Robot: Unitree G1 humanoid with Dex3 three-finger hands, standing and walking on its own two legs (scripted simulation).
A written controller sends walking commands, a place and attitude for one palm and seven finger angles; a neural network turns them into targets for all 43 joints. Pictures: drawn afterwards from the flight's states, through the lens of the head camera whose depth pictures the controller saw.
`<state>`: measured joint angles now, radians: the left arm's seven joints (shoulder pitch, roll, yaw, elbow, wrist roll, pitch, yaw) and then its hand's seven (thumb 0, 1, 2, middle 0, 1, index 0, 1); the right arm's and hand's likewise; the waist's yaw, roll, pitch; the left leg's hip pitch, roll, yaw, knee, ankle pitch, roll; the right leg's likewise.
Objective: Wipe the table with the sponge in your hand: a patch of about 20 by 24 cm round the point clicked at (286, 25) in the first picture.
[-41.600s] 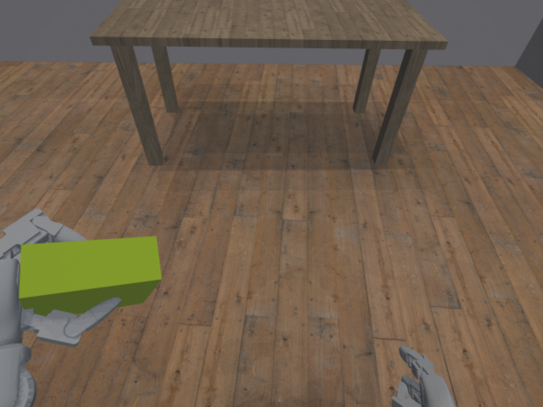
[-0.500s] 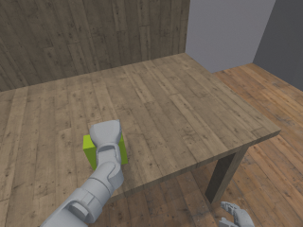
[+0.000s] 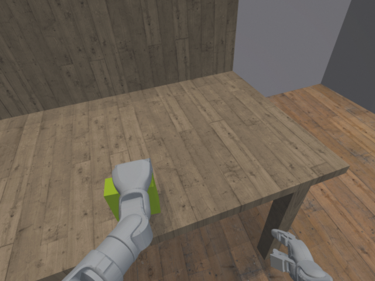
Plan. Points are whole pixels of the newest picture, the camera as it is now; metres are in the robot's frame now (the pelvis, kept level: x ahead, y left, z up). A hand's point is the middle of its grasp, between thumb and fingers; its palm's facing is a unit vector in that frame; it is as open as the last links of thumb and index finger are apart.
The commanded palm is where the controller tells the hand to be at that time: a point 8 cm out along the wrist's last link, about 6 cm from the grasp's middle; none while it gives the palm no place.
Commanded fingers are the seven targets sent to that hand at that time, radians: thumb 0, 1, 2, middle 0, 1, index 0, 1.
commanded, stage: slide back across to the middle lane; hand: left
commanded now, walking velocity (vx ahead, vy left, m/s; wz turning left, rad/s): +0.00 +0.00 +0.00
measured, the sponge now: (136, 201) +0.31 +0.18 -0.01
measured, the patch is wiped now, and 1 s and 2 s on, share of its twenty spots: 1.00 1.00 1.00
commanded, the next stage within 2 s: wipe forward along the middle lane in 0.78 s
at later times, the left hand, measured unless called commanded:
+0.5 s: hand (130, 192) +0.30 +0.18 +0.04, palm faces +0.04 -0.14 -0.99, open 9.4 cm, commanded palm +0.25 +0.18 +0.09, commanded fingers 0.00 0.10 1.30 -1.20 -1.60 -1.20 -1.60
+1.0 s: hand (116, 200) +0.28 +0.21 +0.04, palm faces +0.01 -0.12 -0.99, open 9.4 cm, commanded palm +0.25 +0.22 +0.08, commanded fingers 0.00 0.10 1.30 -1.20 -1.60 -1.20 -1.60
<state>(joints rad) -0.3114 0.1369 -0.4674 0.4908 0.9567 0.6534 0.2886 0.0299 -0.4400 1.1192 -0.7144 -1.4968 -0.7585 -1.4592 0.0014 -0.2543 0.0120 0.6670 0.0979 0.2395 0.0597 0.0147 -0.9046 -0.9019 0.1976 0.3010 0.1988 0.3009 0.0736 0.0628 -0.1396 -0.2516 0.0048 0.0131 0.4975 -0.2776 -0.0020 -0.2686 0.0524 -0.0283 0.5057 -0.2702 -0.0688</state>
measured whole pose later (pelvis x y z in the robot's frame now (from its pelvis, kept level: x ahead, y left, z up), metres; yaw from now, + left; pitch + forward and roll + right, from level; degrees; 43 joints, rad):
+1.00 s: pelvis -0.01 +0.00 +0.00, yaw -2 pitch -1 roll +1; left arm -0.11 0.24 -0.31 0.24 0.97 0.59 0.19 -0.01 -0.47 1.12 -0.77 -1.45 -0.80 -1.41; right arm 0.00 -0.26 0.04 0.66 0.09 0.18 0.01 0.02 -0.90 -0.90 0.20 0.30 0.20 0.30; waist 0.07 0.07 -0.09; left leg -0.18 0.01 0.04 0.46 -0.26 0.00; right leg -0.22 0.06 0.00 0.48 -0.25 -0.07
